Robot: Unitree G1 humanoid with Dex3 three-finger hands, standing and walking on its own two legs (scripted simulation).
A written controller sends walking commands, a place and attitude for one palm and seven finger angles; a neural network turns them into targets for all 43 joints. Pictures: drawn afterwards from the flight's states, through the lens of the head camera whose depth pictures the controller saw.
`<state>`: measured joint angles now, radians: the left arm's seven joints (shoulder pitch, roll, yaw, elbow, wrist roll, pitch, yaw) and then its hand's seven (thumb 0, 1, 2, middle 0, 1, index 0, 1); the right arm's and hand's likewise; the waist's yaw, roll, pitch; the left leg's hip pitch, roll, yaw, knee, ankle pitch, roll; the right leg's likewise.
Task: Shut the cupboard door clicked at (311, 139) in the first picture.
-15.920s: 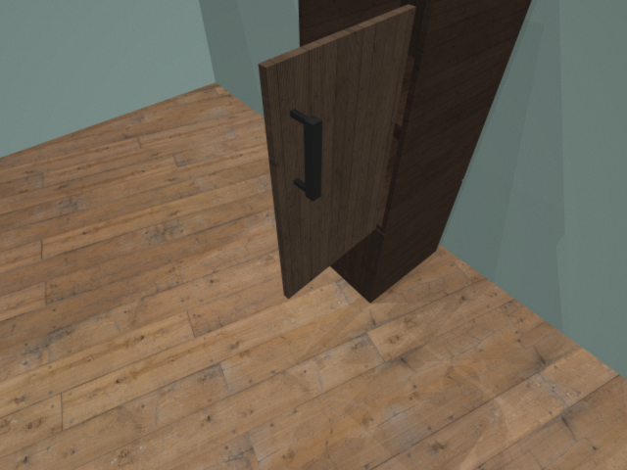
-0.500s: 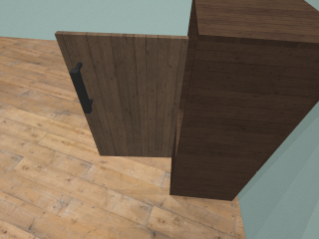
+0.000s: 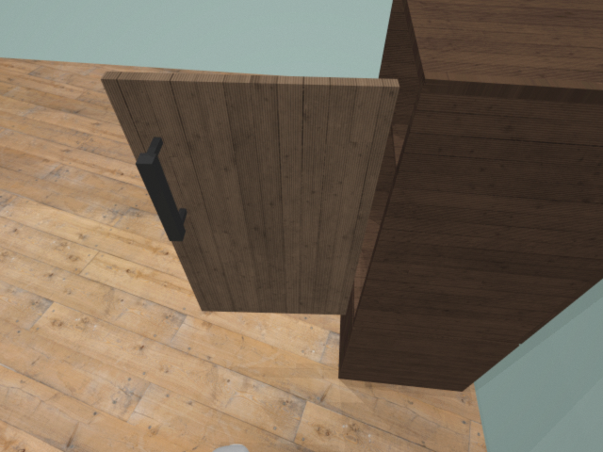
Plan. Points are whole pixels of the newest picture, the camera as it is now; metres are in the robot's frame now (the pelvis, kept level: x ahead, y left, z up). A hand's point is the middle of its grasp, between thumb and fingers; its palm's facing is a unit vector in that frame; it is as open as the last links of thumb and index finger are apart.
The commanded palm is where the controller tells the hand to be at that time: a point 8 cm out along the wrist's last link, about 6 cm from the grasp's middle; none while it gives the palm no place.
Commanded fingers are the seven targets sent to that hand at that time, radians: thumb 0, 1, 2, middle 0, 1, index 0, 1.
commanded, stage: come to a stop and stand still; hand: left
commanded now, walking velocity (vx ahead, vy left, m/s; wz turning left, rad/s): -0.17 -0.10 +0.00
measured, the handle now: (167, 192) +0.44 +0.22 +0.09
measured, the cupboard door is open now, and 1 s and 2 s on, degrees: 94 94 94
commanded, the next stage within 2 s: look again from close up in 1.74 s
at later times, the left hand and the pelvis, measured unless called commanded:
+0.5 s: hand out of the picture +0.03 +0.20 -0.16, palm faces +0.03 -0.97 -0.26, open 7.4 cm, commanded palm none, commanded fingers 0.00 0.90 0.90 -0.20 -0.30 -0.20 -0.30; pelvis -0.01 +0.01 +0.00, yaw +0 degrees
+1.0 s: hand out of the picture -0.06 +0.24 -0.17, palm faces +0.04 -0.98 -0.21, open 7.3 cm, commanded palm none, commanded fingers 0.00 0.90 0.90 -0.20 -0.30 -0.20 -0.30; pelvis -0.03 +0.06 +0.01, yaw +1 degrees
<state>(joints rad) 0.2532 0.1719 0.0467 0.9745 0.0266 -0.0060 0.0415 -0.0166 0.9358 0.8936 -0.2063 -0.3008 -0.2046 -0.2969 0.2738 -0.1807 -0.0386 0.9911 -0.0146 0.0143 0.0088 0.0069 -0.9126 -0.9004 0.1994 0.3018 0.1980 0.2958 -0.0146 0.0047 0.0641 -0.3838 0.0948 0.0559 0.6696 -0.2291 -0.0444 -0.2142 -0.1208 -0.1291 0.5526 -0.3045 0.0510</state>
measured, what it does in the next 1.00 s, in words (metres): steps on the spot: left foot, then right foot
